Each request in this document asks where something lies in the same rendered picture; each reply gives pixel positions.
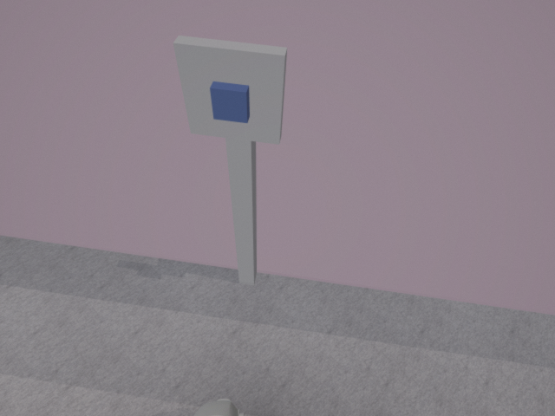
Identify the panel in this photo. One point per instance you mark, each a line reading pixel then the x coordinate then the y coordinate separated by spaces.
pixel 262 67

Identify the button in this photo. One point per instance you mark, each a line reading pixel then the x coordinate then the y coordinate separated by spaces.
pixel 230 101

